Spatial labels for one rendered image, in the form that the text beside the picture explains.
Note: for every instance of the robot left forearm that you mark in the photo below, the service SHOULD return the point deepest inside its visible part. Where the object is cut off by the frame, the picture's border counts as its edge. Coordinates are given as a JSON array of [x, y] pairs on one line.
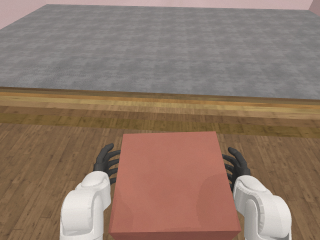
[[82, 211]]

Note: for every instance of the right robot hand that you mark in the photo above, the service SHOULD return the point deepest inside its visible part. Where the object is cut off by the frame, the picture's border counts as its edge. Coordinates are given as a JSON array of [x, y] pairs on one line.
[[239, 167]]

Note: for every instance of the left robot hand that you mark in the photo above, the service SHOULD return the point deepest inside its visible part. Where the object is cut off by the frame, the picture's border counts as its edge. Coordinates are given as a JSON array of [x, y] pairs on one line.
[[103, 164]]

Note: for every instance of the carton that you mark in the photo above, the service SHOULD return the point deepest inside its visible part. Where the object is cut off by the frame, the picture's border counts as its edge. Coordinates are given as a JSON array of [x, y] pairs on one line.
[[172, 186]]

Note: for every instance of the robot right forearm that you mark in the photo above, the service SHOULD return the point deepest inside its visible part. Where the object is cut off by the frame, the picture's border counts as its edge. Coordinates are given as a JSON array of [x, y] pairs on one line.
[[266, 216]]

